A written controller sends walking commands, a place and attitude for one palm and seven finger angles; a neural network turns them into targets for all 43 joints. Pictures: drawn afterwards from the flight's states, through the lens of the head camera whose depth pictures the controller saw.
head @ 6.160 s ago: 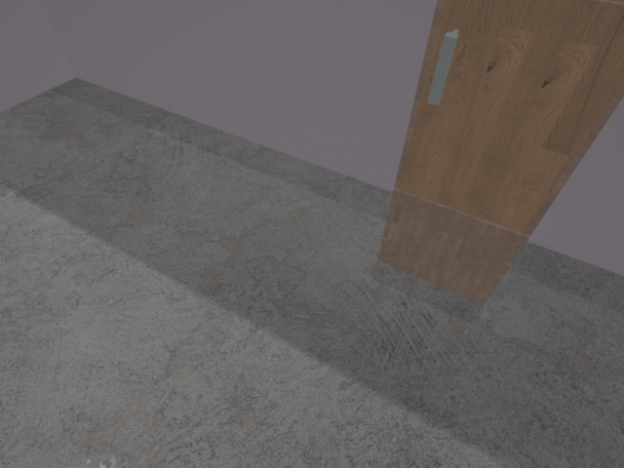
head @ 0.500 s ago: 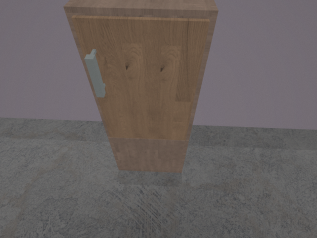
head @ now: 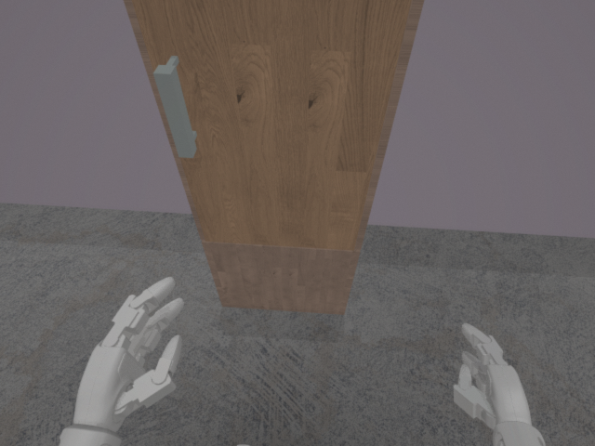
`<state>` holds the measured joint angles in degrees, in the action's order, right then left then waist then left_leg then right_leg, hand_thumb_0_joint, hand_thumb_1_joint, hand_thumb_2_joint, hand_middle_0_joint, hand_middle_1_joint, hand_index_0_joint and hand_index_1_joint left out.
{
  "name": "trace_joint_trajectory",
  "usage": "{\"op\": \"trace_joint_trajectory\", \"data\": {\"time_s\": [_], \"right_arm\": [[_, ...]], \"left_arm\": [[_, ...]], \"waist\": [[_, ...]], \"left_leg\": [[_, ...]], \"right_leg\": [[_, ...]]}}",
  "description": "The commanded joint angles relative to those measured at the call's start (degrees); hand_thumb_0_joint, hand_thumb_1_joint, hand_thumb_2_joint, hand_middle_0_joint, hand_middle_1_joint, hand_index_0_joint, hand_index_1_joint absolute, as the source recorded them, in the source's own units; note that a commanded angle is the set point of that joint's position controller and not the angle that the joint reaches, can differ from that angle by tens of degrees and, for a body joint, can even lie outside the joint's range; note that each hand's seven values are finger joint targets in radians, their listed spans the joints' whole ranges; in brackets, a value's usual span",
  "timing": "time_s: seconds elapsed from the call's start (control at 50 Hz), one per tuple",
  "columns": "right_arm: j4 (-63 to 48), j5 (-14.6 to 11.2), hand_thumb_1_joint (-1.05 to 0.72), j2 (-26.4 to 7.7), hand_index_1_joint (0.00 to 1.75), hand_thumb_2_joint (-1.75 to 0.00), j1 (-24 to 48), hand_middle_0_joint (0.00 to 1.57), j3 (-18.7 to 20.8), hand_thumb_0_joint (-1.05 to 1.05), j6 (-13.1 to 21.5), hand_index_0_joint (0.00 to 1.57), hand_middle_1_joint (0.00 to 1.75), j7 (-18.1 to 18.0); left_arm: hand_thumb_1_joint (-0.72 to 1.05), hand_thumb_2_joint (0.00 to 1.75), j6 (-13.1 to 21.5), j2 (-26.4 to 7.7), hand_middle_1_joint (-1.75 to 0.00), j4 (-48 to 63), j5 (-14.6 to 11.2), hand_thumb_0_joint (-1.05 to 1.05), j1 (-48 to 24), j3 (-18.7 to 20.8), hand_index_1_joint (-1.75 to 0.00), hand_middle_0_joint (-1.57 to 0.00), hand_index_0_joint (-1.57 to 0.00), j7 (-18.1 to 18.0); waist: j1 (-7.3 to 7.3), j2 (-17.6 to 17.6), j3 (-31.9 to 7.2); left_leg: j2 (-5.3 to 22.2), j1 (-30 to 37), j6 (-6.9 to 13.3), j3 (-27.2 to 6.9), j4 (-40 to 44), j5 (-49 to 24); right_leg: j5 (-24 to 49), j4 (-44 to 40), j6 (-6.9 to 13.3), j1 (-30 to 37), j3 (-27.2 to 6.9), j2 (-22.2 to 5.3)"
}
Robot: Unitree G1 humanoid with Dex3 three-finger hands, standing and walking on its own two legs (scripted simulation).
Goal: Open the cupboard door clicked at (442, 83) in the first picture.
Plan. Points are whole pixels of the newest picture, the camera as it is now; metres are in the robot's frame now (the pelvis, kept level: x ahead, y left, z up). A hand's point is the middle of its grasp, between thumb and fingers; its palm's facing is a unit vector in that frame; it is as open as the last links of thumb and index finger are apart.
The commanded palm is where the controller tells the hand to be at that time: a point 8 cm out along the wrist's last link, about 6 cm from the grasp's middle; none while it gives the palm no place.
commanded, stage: raise the hand with hooked fingers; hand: left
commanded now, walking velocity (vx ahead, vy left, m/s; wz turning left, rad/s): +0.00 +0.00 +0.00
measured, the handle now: (180, 108) +0.61 +0.24 +0.12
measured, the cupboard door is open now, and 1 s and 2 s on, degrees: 0 0 0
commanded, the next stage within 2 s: move the hooked fingers beside the handle in 1.78 s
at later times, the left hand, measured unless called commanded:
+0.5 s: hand (115, 365) +0.20 +0.22 +0.06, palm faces +0.00 -1.00 -0.07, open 11.0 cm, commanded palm +0.17 +0.28 +0.07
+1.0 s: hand (52, 314) +0.23 +0.28 +0.11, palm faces +0.04 -1.00 -0.06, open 13.6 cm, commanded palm +0.21 +0.33 +0.12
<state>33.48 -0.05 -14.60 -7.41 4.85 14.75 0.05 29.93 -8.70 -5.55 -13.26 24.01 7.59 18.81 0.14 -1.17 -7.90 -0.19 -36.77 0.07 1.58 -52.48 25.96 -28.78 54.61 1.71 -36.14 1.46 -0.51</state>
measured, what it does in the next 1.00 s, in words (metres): stands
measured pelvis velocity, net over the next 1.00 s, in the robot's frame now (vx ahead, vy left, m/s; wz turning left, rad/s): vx -0.02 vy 0.03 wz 0.03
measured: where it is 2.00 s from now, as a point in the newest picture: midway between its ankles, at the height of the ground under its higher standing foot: outside the picture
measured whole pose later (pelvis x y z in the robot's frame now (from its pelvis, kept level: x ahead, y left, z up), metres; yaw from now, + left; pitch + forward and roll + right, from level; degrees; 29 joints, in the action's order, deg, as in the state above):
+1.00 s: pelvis -0.02 +0.03 +0.02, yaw +2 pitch +4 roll -2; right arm 31.5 -2.5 -14.3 -13.3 -3.9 14.5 -4.7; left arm 9.5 -21.2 -11.5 -18.7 4.3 19.5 23.7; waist 1.3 1.9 -3.6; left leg -0.2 -29.4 1.8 -0.8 -47.1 21.9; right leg -22.2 43.5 -0.1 -25.4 3.7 -0.1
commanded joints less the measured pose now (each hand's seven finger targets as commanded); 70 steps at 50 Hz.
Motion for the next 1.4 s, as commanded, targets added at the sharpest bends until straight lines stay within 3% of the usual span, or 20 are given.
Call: {"op": "trace_joint_trajectory", "data": {"time_s": [0.0, 0.04, 0.06, 0.12, 0.18, 0.22, 0.28, 0.36, 0.48, 0.6, 0.76, 0.92, 0.98, 1.04, 1.1, 1.14, 1.24, 1.3, 1.34, 1.38], "right_arm": [[-14.37, -1.04, -0.9, -6.4, 0.3, -0.9, 1.82, 0.2, 1.01, 0.0, 0.12, 0.2, 0.3, -1.13], [-14.92, -0.95, -0.9, -6.03, 0.3, -0.9, -0.6, 0.2, 0.71, 0.0, -0.61, 0.2, 0.3, -1.94], [-14.56, -1.17, -0.9, -5.29, 0.3, -0.9, -1.47, 0.2, 0.15, 0.0, -0.81, 0.2, 0.3, -2.26], [-14.03, -0.82, -0.9, -6.05, 0.3, -0.9, -3.77, 0.2, -1.24, 0.0, -0.71, 0.2, 0.3, -3.51], [-11.78, -1.55, -0.9, -6.15, 0.3, -0.9, -4.17, 0.2, -2.26, 0.0, -0.03, 0.2, 0.3, -4.43], [-11.25, -1.91, -0.9, -6.63, 0.3, -0.9, -3.1, 0.2, -2.94, 0.0, 0.18, 0.2, 0.3, -4.85], [-11.81, -2.41, -0.9, -6.22, 0.3, -0.9, -2.34, 0.2, -3.29, 0.0, 0.35, 0.2, 0.3, -5.05], [-11.66, -2.22, -0.9, -5.76, 0.3, -0.9, -1.96, 0.2, -3.66, 0.0, 0.87, 0.2, 0.3, -4.97], [-10.51, -2.18, -0.9, -6.97, 0.3, -0.9, -4.12, 0.2, -3.15, 0.0, 2.97, 0.2, 0.3, -4.62], [-9.82, -2.61, -0.9, -8.2, 0.3, -0.9, -5.18, 0.2, -3.2, 0.0, 4.2, 0.2, 0.3, -5.13], [-9.36, -2.6, -0.9, -8.64, 0.3, -0.9, -5.27, 0.2, -3.75, 0.0, 3.9, 0.2, 0.3, -5.14], [-9.44, -2.74, -0.9, -8.74, 0.3, -0.9, -4.59, 0.2, -4.86, 0.0, 2.2, 0.2, 0.3, -5.66], [-9.24, -2.86, -0.9, -8.6, 0.3, -0.9, -4.14, 0.2, -4.93, 0.0, 1.91, 0.2, 0.3, -6.02], [-9.07, -2.95, -0.9, -8.47, 0.3, -0.9, -3.67, 0.2, -5.36, 0.0, 1.58, 0.2, 0.3, -6.18], [-8.72, -3.01, -0.9, -8.64, 0.3, -0.9, -3.59, 0.2, -5.44, 0.0, 1.41, 0.2, 0.3, -6.59], [-8.77, -3.03, -0.9, -8.78, 0.3, -0.9, -3.34, 0.2, -5.66, 0.0, 1.19, 0.2, 0.3, -6.7], [-8.67, -3.16, -0.9, -9.16, 0.3, -0.9, -3.72, 0.2, -5.55, 0.0, 0.79, 0.2, 0.3, -6.91], [-8.75, -3.37, -0.9, -9.07, 0.3, -0.9, -4.1, 0.2, -5.2, 0.0, 0.84, 0.2, 0.3, -6.75], [-9.09, -3.33, -0.9, -9.31, 0.3, -0.9, -4.57, 0.2, -5.06, 0.0, 0.74, 0.2, 0.3, -6.36], [-9.21, -3.33, -0.9, -9.46, 0.3, -0.9, -4.53, 0.2, -4.96, 0.0, 0.52, 0.2, 0.3, -6.13]], "left_arm": [[0.5, 0.73, -0.14, -8.81, -0.55, 11.71, -4.79, 0.0, 3.73, 8.04, -0.55, -0.23, -0.23, 3.03], [0.46, 0.71, -0.65, -10.41, -0.58, 18.63, -4.73, 0.0, -4.01, 8.48, -0.58, -0.23, -0.23, 0.68], [0.43, 0.7, -0.27, -9.03, -0.6, 19.13, -4.45, 0.0, -5.54, 6.68, -0.6, -0.23, -0.23, -0.19], [0.36, 0.67, 1.19, -12.69, -0.64, 28.6, -3.74, 0.0, -14.59, 5.54, -0.64, -0.24, -0.24, -1.26], [0.29, 0.64, -1.77, -13.33, -0.69, 22.75, -3.36, 0.0, -13.95, 4.82, -0.69, -0.24, -0.24, 0.57], [0.25, 0.62, -5.66, -15.01, -0.72, 16.61, -4.33, 0.0, -13.34, 6.68, -0.72, -0.25, -0.25, 2.15], [0.18, 0.59, -11.17, -16.44, -0.76, 12.88, -5.96, 0.0, -9.55, 10.56, -0.76, -0.25, -0.25, 2.71], [0.08, 0.55, -12.76, -17.96, -0.82, 11.53, -7.64, 0.0, -9.35, 14.45, -0.82, -0.26, -0.26, 1.06], [-0.06, 0.49, -8.51, -17.74, -0.92, 9.95, -7.15, 0.0, -12.04, 13.74, -0.92, -0.27, -0.27, 0.18], [-0.2, 0.43, -8.09, -20.07, -1.0, 10.74, -7.19, 0.0, -18.35, 14.3, -1.0, -0.28, -0.28, 1.61], [-0.38, 0.35, -11.98, -21.75, -1.12, 10.03, -6.78, 0.0, -22.96, 15.3, -1.12, -0.29, -0.29, 2.1], [-0.5, 0.3, -17.24, -24.19, -1.2, 5.65, -7.09, 0.0, -31.16, 16.61, -1.2, -0.3, -0.3, 4.88], [-0.5, 0.3, -17.89, -25.77, -1.2, 5.39, -7.29, 0.0, -34.31, 18.03, -1.2, -0.3, -0.3, 6.01], [-0.5, 0.3, -18.77, -27.32, -1.2, 4.08, -7.29, 0.0, -37.69, 18.65, -1.2, -0.3, -0.3, 7.24], [-0.5, 0.3, -19.46, -28.41, -1.2, 1.29, -7.58, 0.0, -39.55, 19.66, -1.2, -0.3, -0.3, 8.2], [-0.5, 0.3, -20.02, -30.02, -1.2, 0.12, -7.86, 0.0, -41.83, 20.63, -1.2, -0.3, -0.3, 9.04], [-0.5, 0.3, -20.92, -33.05, -1.2, -3.59, -8.27, 0.0, -44.79, 22.78, -1.2, -0.3, -0.3, 10.72], [-0.5, 0.3, -21.15, -30.86, -1.2, -5.13, -8.32, 0.0, -43.78, 21.08, -1.2, -0.3, -0.3, 11.39], [-0.5, 0.3, -21.58, -30.77, -1.2, -6.44, -8.67, 0.0, -41.9, 21.21, -1.2, -0.3, -0.3, 12.01], [-0.5, 0.3, -21.55, -31.2, -1.2, -6.94, -8.74, 0.0, -41.73, 21.85, -1.2, -0.3, -0.3, 11.83]], "waist": [[2.83, 0.63, -10.23], [0.84, 2.34, -11.09], [-0.72, 2.8, -8.23], [-2.99, 4.9, -11.01], [-3.83, 7.05, -8.51], [-2.86, 5.57, -6.8], [-0.34, 3.97, -8.72], [1.31, 1.42, -7.8], [0.2, -0.65, -4.66], [-0.02, 4.23, -5.55], [0.25, 7.32, -5.97], [-0.07, 5.84, -3.93], [0.12, 6.01, -6.3], [0.25, 8.42, -5.7], [0.13, 5.88, -5.67], [0.46, 7.37, -5.27], [0.78, 5.88, -6.31], [0.69, 7.11, -6.06], [0.92, 3.95, -5.97], [1.15, 4.36, -5.42]], "left_leg": [[-2.23, -2.11, 0.53, 0.4, -1.97, -14.96], [-1.14, -2.89, 1.04, -0.67, -4.24, -12.12], [-0.66, -3.29, 1.11, -1.21, -4.56, -8.22], [0.45, -2.26, 2.09, -2.48, -6.2, -9.43], [0.75, -1.99, 2.15, -3.02, -5.12, -8.51], [0.57, -3.19, 2.05, -3.72, -3.55, -7.58], [0.09, -2.54, 1.76, -3.34, -0.14, -7.75], [0.08, -1.73, 1.4, -3.45, 3.1, -8.33], [0.11, 0.59, 1.53, -3.1, 6.33, -6.37], [0.08, 6.1, 1.68, -3.34, 9.61, -6.28], [0.63, 12.94, 1.03, -4.85, 12.82, -13.42], [0.57, 16.09, 0.84, -5.58, 15.05, -15.75], [0.57, 17.9, 0.8, -5.38, 15.62, -16.68], [0.56, 19.33, 0.59, -5.41, 16.13, -18.08], [0.5, 19.31, 0.81, -5.42, 16.97, -17.01], [0.37, 19.73, 0.77, -5.25, 17.29, -17.8], [0.21, 20.1, 1.01, -4.75, 17.7, -18.9], [0.07, 20.89, 1.12, -4.51, 17.97, -19.05], [0.1, 19.99, 1.27, -4.19, 17.68, -19.95], [-0.05, 18.82, 1.33, -3.81, 17.7, -18.48]], "right_leg": [[20.23, -2.13, -0.56, 1.57, -1.39, 0.49], [14.5, -2.96, -0.91, -1.2, -3.46, 0.86], [8.17, -4.82, -1.0, -4.03, -3.93, 0.93], [9.1, -4.62, -0.67, -3.63, -4.67, 1.55], [7.89, -6.83, -0.68, -3.48, -4.31, 1.61], [5.62, -8.43, -0.69, -1.89, -4.26, 1.78], [3.86, -11.59, -1.34, 3.09, -4.56, 0.72], [2.65, -13.32, -1.53, 5.94, -3.97, 0.3], [-0.15, -14.76, -1.55, 4.07, -2.53, 0.81], [2.95, -14.85, -0.93, 5.1, -0.43, 1.33], [14.04, -14.07, -0.22, 7.99, 2.65, 2.4], [17.12, -16.54, 0.0, 10.08, 3.0, 3.12], [17.99, -17.36, -0.08, 11.58, 2.87, 2.75], [19.12, -18.07, 0.26, 12.08, 2.75, 2.76], [18.42, -19.13, 0.04, 12.75, 2.75, 2.63], [19.19, -19.64, 0.35, 13.55, 2.45, 2.66], [20.68, -20.85, 0.29, 15.56, 1.92, 2.51], [20.72, -21.28, 0.24, 14.95, 1.9, 2.31], [22.36, -21.14, 0.13, 15.69, 1.72, 2.39], [21.19, -21.36, 0.03, 15.27, 1.31, 2.21]]}}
